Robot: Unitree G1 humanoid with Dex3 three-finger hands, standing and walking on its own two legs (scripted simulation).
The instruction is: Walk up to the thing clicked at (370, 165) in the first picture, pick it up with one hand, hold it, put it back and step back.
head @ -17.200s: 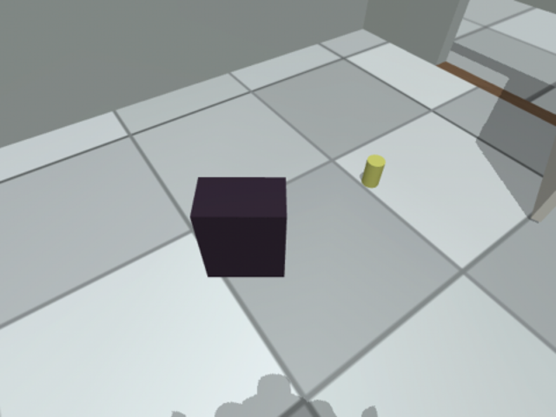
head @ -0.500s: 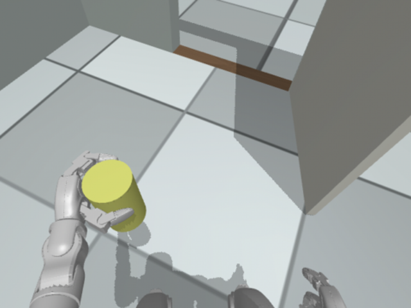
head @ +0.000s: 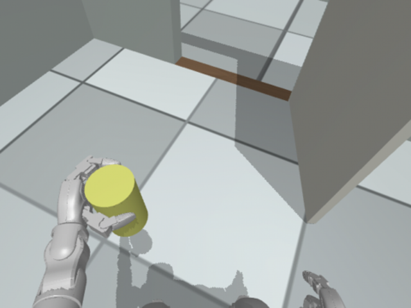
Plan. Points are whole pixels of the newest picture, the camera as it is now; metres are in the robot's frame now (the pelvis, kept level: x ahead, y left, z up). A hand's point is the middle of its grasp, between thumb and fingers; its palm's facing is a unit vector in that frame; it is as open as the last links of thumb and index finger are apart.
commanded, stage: hold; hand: left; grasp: from the side
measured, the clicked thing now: (120, 202) +0.32 +0.16 -0.01
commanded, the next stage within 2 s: none
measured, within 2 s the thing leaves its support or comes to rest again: neither
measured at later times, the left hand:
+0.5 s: hand (105, 195) +0.32 +0.18 +0.04, palm faces +0.09 -1.00 -0.03, open 11.6 cm
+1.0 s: hand (106, 197) +0.31 +0.17 +0.04, palm faces +0.08 -1.00 -0.03, open 11.6 cm
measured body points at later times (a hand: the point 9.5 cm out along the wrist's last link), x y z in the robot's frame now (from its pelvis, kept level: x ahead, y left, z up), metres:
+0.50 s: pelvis +0.00 +0.01 +0.01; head +0.04 +0.01 +0.46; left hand +0.31 +0.23 +0.04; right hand +0.13 -0.24 -0.10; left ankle +0.01 +0.13 -0.70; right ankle +0.01 -0.13 -0.70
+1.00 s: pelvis -0.01 +0.00 +0.01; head +0.03 +0.01 +0.46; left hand +0.30 +0.23 +0.05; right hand +0.12 -0.24 -0.10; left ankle +0.01 +0.13 -0.70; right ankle +0.01 -0.13 -0.70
